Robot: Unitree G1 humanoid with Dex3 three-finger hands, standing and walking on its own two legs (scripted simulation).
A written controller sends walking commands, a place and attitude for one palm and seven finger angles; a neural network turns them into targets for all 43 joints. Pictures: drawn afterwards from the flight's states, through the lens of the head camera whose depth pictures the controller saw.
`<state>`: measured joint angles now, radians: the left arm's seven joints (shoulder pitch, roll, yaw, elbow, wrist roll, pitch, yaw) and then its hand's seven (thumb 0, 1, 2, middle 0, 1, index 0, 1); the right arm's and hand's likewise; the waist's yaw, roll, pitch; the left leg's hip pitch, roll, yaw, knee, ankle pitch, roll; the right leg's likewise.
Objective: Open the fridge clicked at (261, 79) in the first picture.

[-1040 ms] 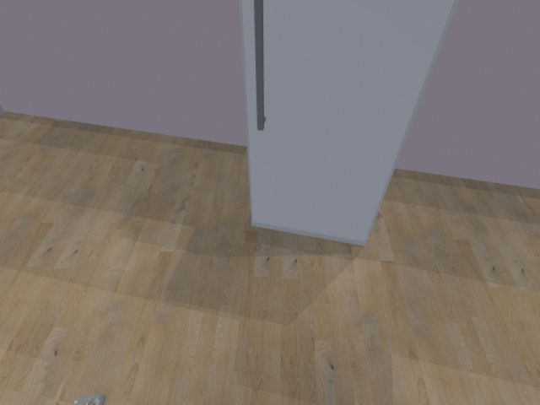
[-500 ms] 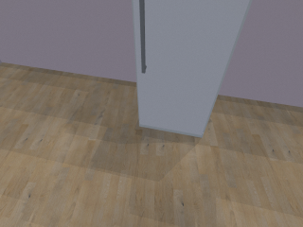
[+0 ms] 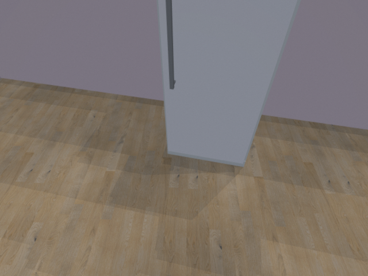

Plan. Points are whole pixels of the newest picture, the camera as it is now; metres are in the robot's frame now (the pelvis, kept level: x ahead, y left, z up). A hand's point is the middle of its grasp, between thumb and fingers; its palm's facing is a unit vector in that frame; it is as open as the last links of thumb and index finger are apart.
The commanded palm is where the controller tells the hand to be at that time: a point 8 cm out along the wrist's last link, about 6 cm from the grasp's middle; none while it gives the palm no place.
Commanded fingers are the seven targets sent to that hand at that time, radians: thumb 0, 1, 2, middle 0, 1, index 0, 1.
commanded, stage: look at it before walking up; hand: left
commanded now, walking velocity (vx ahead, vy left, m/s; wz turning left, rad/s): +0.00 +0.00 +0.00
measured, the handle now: (171, 36) +0.97 +0.11 +0.10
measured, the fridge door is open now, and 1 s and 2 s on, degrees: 0 0 0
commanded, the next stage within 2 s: turn to face it in 0.40 s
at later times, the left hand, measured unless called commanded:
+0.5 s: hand out of the picture +0.08 +0.25 -0.15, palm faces -0.03 -0.94 -0.35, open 7.4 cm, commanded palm none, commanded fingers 0.00 0.90 0.90 -0.20 -0.30 -0.20 -0.30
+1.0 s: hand out of the picture +0.07 +0.19 -0.18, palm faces -0.09 -0.97 -0.23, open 7.4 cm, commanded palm none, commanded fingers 0.00 0.90 0.90 -0.20 -0.30 -0.20 -0.30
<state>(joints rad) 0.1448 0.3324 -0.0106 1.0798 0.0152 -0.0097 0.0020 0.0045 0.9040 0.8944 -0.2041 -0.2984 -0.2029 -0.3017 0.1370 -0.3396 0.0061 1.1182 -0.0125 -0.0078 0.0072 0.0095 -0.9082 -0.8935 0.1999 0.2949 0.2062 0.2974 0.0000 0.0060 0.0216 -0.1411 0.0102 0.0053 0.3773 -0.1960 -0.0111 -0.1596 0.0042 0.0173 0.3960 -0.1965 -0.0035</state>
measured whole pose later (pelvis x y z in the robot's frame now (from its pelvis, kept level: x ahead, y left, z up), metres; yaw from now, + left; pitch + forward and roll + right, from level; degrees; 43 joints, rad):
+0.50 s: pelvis +0.01 +0.00 +0.00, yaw +0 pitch -2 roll +0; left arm 0.15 0.34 -0.01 1.09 0.02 -0.01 0.00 0.00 0.90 0.89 -0.20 -0.30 -0.20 -0.30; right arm 0.12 -0.34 0.01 1.12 -0.01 -0.01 0.00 0.01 -0.91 -0.89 0.20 0.29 0.21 0.30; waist 0.01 0.00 0.03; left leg -0.13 0.01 0.01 0.36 -0.20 -0.01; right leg -0.15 0.00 0.02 0.38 -0.20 0.00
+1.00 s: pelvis +0.01 +0.00 -0.01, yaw -5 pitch -1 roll +0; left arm 0.25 0.21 0.00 1.02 0.03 0.02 0.00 0.00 0.91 0.89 -0.20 -0.30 -0.20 -0.30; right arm 0.24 -0.23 -0.01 1.08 -0.02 0.01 0.00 0.01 -0.91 -0.89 0.20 0.29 0.20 0.30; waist 0.00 0.01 0.00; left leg -0.20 0.04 0.08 0.55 -0.37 -0.01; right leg -0.24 0.05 0.10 0.53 -0.27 -0.01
